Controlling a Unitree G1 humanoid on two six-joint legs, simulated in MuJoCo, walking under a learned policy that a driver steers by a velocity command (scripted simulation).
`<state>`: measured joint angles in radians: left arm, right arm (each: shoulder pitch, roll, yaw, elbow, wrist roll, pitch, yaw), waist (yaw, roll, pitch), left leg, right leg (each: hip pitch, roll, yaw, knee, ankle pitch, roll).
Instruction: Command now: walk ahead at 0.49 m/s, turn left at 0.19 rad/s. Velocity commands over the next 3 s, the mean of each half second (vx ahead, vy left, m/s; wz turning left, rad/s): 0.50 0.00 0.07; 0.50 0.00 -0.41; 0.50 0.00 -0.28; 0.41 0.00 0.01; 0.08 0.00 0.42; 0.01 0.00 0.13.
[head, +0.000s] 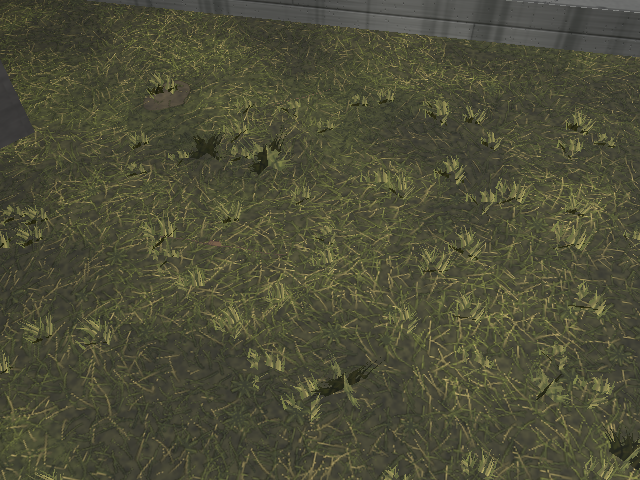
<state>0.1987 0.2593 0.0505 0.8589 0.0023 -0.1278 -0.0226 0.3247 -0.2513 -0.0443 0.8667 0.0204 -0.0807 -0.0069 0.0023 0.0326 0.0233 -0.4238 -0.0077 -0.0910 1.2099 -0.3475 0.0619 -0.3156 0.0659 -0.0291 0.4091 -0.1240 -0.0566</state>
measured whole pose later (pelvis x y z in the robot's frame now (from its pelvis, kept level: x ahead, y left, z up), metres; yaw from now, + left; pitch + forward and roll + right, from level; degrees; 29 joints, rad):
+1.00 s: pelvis +0.54 +0.01 -0.02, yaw -15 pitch +2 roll +1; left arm 0.11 0.27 0.07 0.71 -0.02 -0.06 -0.05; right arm 0.31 -0.27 -0.05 0.88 0.01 -0.09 -0.01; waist -0.02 -0.01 0.05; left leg -0.19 0.03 0.06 1.09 -0.50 -0.01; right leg -0.49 0.06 -0.05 0.63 -0.19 -0.11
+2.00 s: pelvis +1.05 -0.16 -0.01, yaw -21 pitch +3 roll +1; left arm 0.03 0.24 0.03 0.67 0.03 -0.09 -0.02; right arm 0.35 -0.28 -0.04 0.86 0.01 -0.05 0.00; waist -0.08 0.00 0.04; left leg -0.22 -0.03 -0.05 0.83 -0.57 -0.01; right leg -0.50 -0.02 -0.02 0.52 -0.07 -0.03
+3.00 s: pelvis +1.12 -0.16 +0.00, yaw -4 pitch -1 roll +0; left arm 0.15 0.24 0.04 0.97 0.01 -0.01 0.02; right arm 0.16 -0.23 -0.05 0.83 -0.01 0.02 -0.02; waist 0.00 0.01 0.03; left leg -0.23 -0.04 -0.02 0.49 -0.24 0.03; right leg -0.20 -0.03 0.00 0.50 -0.28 0.02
